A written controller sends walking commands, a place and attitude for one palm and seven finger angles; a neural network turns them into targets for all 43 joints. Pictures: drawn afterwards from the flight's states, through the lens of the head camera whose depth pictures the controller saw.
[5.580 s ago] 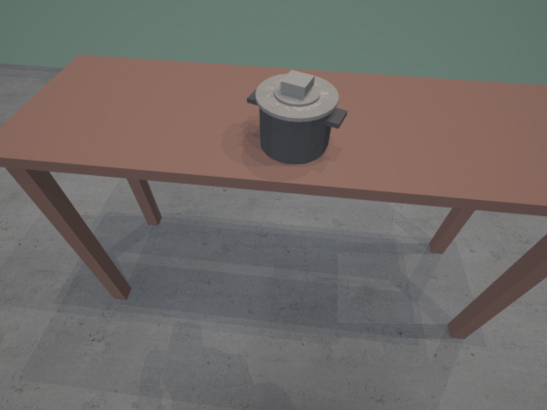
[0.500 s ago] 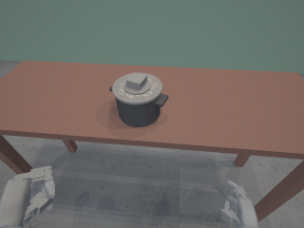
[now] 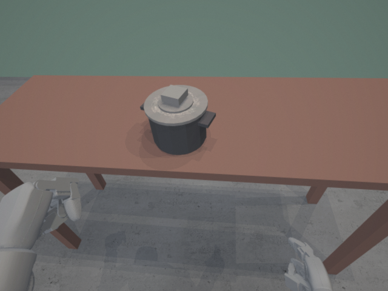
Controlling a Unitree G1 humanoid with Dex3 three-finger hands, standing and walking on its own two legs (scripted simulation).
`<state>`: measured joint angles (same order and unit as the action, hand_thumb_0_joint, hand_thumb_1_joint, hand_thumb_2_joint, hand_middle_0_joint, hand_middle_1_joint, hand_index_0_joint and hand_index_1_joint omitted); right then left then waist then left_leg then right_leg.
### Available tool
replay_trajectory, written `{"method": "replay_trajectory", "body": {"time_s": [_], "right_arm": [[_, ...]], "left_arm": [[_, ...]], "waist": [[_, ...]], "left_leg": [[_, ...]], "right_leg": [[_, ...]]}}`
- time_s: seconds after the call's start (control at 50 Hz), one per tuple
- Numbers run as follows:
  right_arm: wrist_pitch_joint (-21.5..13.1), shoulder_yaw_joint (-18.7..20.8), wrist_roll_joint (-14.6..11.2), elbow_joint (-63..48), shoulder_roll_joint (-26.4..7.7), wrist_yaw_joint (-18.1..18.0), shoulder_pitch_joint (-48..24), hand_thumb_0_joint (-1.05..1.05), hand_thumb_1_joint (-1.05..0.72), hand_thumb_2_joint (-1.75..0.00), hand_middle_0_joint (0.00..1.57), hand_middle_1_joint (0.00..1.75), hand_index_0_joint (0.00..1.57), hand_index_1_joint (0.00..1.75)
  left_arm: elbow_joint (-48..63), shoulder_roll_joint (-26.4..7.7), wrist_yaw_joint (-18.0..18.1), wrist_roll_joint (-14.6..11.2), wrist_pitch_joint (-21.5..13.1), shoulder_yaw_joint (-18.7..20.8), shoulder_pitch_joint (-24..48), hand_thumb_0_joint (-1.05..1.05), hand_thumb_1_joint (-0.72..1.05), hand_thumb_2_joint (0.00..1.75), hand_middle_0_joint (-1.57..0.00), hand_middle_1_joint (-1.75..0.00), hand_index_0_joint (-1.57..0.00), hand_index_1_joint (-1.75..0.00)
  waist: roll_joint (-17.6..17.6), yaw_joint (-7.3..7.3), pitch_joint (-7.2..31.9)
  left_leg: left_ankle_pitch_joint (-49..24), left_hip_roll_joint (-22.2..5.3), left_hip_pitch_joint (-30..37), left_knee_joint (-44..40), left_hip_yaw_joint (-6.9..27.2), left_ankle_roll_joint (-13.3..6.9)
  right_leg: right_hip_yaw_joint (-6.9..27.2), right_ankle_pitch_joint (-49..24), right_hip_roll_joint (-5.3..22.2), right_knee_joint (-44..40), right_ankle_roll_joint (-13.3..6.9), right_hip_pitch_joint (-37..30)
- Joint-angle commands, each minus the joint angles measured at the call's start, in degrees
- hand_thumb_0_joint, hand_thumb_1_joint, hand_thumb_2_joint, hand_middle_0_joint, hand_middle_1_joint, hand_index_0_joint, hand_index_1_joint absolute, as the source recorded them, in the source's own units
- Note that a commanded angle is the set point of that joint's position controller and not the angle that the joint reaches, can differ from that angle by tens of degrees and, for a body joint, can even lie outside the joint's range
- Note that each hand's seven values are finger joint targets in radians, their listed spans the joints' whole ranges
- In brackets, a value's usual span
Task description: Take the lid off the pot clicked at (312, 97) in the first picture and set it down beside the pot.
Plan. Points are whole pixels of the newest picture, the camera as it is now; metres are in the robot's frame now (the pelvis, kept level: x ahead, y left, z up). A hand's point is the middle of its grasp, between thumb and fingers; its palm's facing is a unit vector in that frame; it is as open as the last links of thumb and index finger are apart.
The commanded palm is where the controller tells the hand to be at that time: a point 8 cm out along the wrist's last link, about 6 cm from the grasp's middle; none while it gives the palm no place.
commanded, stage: reach forward and open the fingers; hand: left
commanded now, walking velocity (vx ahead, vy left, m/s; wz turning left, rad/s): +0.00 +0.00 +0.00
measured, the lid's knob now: (174, 94) +0.53 +0.12 +0.14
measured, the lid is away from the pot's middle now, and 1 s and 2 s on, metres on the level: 0.00 0.00 0.00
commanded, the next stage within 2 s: move the open hand above the knob in 1.10 s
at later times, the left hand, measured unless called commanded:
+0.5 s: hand (46, 193) +0.21 +0.27 +0.16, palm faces -0.11 -0.03 -0.99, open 5.8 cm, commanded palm +0.19 +0.26 +0.23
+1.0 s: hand (46, 155) +0.26 +0.27 +0.21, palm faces +0.00 +0.01 -1.00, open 10.1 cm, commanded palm +0.22 +0.26 +0.27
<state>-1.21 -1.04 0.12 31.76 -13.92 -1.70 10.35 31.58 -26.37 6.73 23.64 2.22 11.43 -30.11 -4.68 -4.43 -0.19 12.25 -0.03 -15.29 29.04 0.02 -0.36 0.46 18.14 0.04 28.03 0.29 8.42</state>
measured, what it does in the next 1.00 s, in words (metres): shifts its weight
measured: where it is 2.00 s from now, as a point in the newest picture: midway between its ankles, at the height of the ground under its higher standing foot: outside the picture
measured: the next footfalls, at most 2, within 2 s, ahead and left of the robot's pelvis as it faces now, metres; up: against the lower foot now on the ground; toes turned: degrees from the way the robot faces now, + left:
none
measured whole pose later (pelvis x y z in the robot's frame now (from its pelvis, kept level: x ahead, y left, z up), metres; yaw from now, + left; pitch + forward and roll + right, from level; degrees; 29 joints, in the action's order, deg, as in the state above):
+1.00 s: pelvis -0.05 +0.01 +0.00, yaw +2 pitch -4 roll -1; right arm 1.1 -2.5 -2.8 33.5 -15.7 -0.6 6.4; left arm 5.3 -41.6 -21.8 42.9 5.7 1.2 17.2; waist -7.1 -4.2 -2.4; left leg 6.2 1.6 -16.0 26.1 1.0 -1.4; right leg -0.6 14.5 1.5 28.6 1.2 10.2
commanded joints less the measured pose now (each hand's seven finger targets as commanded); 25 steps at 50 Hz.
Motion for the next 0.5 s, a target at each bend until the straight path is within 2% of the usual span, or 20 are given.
{"method": "replay_trajectory", "body": {"time_s": [0.0,0.02,0.08,0.1,0.12,0.16,0.2,0.22,0.24,0.26,0.28,0.3,0.32,0.34,0.36,0.4,0.42,0.44,0.46,0.48], "right_arm": [[2.58,2.09,-1.24,-12.15,-6.34,0.73,-13.55,0.0,-0.9,-0.9,0.2,0.3,0.2,0.3],[3.08,1.94,-1.17,-12.25,-6.56,0.67,-13.55,0.0,-0.9,-0.9,0.2,0.3,0.2,0.3],[3.29,2.36,-2.01,-10.49,-6.94,0.43,-13.18,0.0,-0.9,-0.9,0.2,0.3,0.2,0.3],[2.78,2.46,-2.71,-11.29,-6.68,0.72,-14.88,0.0,-0.9,-0.9,0.2,0.3,0.2,0.3],[2.8,2.38,-2.75,-10.7,-6.81,0.67,-13.89,0.0,-0.9,-0.9,0.2,0.3,0.2,0.3],[2.44,2.52,-3.03,-9.96,-7.38,0.4,-13.55,0.0,-0.9,-0.9,0.2,0.3,0.2,0.3],[1.43,2.15,-3.62,-10.46,-7.11,0.26,-15.63,0.0,-0.9,-0.9,0.2,0.3,0.2,0.3],[1.42,1.97,-3.18,-9.63,-7.33,-0.28,-13.91,0.0,-0.9,-0.9,0.2,0.3,0.2,0.3],[1.2,2.03,-3.13,-9.16,-7.46,-0.65,-13.69,0.0,-0.9,-0.9,0.2,0.3,0.2,0.3],[0.99,1.84,-2.91,-8.96,-7.53,-0.98,-14.1,0.0,-0.9,-0.9,0.2,0.3,0.2,0.3],[0.71,1.77,-2.87,-8.93,-7.48,-1.09,-13.98,0.0,-0.9,-0.9,0.2,0.3,0.2,0.3],[0.08,1.65,-3.02,-9.49,-7.14,-0.94,-15.52,0.0,-0.9,-0.9,0.2,0.3,0.2,0.3],[0.11,1.25,-2.51,-8.92,-6.78,-1.05,-14.64,0.0,-0.9,-0.9,0.2,0.3,0.2,0.3],[0.12,1.52,-2.8,-8.65,-6.86,-0.91,-14.2,0.0,-0.9,-0.9,0.2,0.3,0.2,0.3],[0.22,1.48,-2.58,-8.58,-7.09,-0.7,-14.26,0.0,-0.9,-0.9,0.2,0.3,0.2,0.3],[-0.05,1.82,-3.17,-9.39,-7.25,0.14,-14.34,0.0,-0.9,-0.9,0.2,0.3,0.2,0.3],[0.66,1.56,-2.79,-8.85,-7.52,0.23,-13.7,0.0,-0.9,-0.9,0.2,0.3,0.2,0.3],[0.6,1.84,-3.23,-9.64,-7.67,0.47,-13.91,0.0,-0.9,-0.9,0.2,0.3,0.2,0.3],[0.51,1.81,-2.87,-9.85,-7.76,0.59,-14.58,0.0,-0.9,-0.9,0.2,0.3,0.2,0.3],[0.01,1.81,-2.97,-10.39,-7.6,0.74,-14.87,0.0,-0.9,-0.9,0.2,0.3,0.2,0.3]], "left_arm": [[8.63,-17.34,-0.29,13.29,4.03,8.74,2.6,0.0,0.64,1.07,-1.22,-1.22,-1.22,-1.22],[9.96,-19.33,-1.26,15.62,4.39,8.02,8.49,0.0,0.6,1.09,-1.21,-1.18,-1.21,-1.18],[3.93,-22.74,-5.22,18.85,5.22,7.9,11.4,0.0,0.5,1.15,-1.18,-1.07,-1.18,-1.07],[4.14,-22.99,-7.05,18.47,5.43,7.92,11.0,0.0,0.47,1.17,-1.17,-1.04,-1.17,-1.04],[3.29,-22.15,-8.93,18.26,5.29,5.6,13.13,0.0,0.43,1.19,-1.16,-1.0,-1.16,-1.0],[0.85,-22.37,-12.02,17.08,4.79,4.33,16.4,0.0,0.37,1.24,-1.14,-0.93,-1.14,-0.93],[-0.53,-23.06,-14.83,16.18,4.51,4.04,19.92,0.0,0.3,1.28,-1.12,-0.86,-1.12,-0.86],[-1.79,-24.62,-16.16,16.24,3.91,3.94,23.65,0.0,0.27,1.3,-1.11,-0.83,-1.11,-0.83],[-2.63,-27.87,-17.02,16.54,3.32,6.15,26.16,0.0,0.24,1.32,-1.1,-0.79,-1.1,-0.79],[-3.95,-29.25,-18.05,16.81,2.91,6.63,28.0,0.0,0.21,1.34,-1.08,-0.76,-1.08,-0.76],[-2.94,-31.82,-18.83,17.3,2.3,8.41,30.55,0.0,0.17,1.36,-1.07,-0.72,-1.07,-0.72],[-1.24,-32.97,-19.44,17.74,1.99,9.0,32.6,0.0,0.14,1.38,-1.06,-0.68,-1.06,-0.68],[-3.79,-31.46,-20.52,17.85,1.69,7.06,34.06,0.0,0.11,1.4,-1.05,-0.65,-1.05,-0.65],[-3.99,-31.48,-21.18,17.76,1.37,7.06,35.61,0.0,0.08,1.42,-1.04,-0.61,-1.04,-0.61],[-6.28,-29.79,-21.97,17.34,1.52,5.62,35.17,0.0,0.05,1.44,-1.02,-0.58,-1.02,-0.58],[-9.6,-28.08,-23.36,16.8,2.41,5.37,33.27,0.0,-0.01,1.46,-1.0,-0.51,-1.0,-0.51],[-10.74,-27.3,-24.38,16.41,2.52,3.67,34.85,0.0,-0.05,1.48,-0.99,-0.47,-0.99,-0.47],[-8.77,-27.71,-24.65,16.3,2.42,3.71,37.06,0.0,-0.08,1.49,-0.97,-0.44,-0.97,-0.44],[-7.29,-27.49,-24.94,16.18,2.18,3.08,38.26,0.0,-0.11,1.5,-0.96,-0.4,-0.96,-0.4],[-5.15,-28.67,-24.95,16.34,1.82,3.75,39.97,0.0,-0.14,1.51,-0.95,-0.36,-0.95,-0.36]], "waist": [[0.91,-1.37,7.02],[1.88,-0.71,9.5],[1.33,-0.49,11.1],[1.12,-0.71,12.26],[1.53,0.19,11.69],[3.58,0.94,9.27],[3.81,1.17,6.34],[4.17,1.48,6.85],[4.85,1.21,6.74],[4.47,1.08,6.47],[3.34,0.62,8.38],[0.03,0.54,9.21],[-0.92,0.54,9.35],[-1.27,0.69,9.47],[-1.65,0.77,7.84],[-0.39,0.81,6.79],[0.31,0.79,7.26],[1.05,0.6,8.31],[0.53,0.53,8.77],[0.19,0.07,10.62]], "left_leg": [[-8.17,0.21,3.74,-1.91,-2.46,-0.8],[-7.85,0.35,4.11,-1.62,-2.19,-1.09],[-8.31,0.43,5.94,-1.53,-0.73,-1.56],[-8.86,0.75,6.62,-1.15,-0.48,-1.65],[-9.3,0.99,6.47,-1.37,-0.53,-1.81],[-8.86,1.26,6.48,-2.26,0.04,-2.03],[-7.11,1.66,6.24,-2.55,0.08,-2.15],[-6.61,1.83,6.12,-3.2,0.05,-2.34],[-6.58,1.76,6.75,-3.5,0.28,-2.39],[-6.31,2.09,6.6,-3.64,0.37,-2.52],[-7.35,2.08,7.59,-3.8,0.64,-2.45],[-7.88,2.18,8.74,-3.35,0.63,-2.37],[-8.3,2.59,8.3,-3.97,0.7,-2.34],[-8.77,2.33,9.4,-4.46,0.9,-2.14],[-8.33,2.54,8.82,-4.89,1.11,-2.04],[-7.74,2.68,8.88,-4.63,0.99,-1.9],[-7.11,2.64,8.24,-5.65,0.64,-1.82],[-7.25,2.5,9.26,-5.79,0.68,-1.76],[-6.7,2.63,9.11,-6.07,0.75,-1.8],[-6.6,2.62,9.87,-6.19,1.02,-1.83]], "right_leg": [[-2.05,-8.13,-1.63,-3.23,-1.75,5.62],[-2.13,-7.69,-1.0,-2.98,-1.4,5.58],[-1.63,-9.01,-0.45,-3.76,-0.65,5.47],[-1.43,-10.94,-0.84,-3.63,-0.7,4.58],[-2.02,-11.52,-0.5,-3.74,-0.27,4.87],[-2.42,-12.22,-0.5,-4.95,0.29,5.72],[-2.23,-11.31,-0.9,-6.12,0.33,7.19],[-2.67,-10.3,-0.54,-6.29,0.65,6.74],[-2.51,-9.97,-0.47,-6.67,0.69,6.43],[-2.36,-9.88,-0.56,-7.21,0.77,6.45],[-2.29,-10.46,-0.43,-6.86,0.6,5.07],[-1.75,-10.99,-0.87,-6.68,0.14,4.76],[-2.52,-10.89,-0.6,-6.64,0.23,4.17],[-2.58,-10.88,-0.71,-6.89,0.18,4.04],[-2.94,-10.7,-1.08,-7.3,0.13,4.7],[-3.02,-10.52,-1.66,-7.22,-0.13,5.48],[-3.59,-9.6,-1.51,-7.57,0.05,4.86],[-3.34,-9.54,-1.39,-7.35,0.05,4.22],[-3.41,-9.1,-1.57,-7.55,0.12,4.37],[-3.18,-8.63,-1.33,-7.25,0.07,3.51]]}}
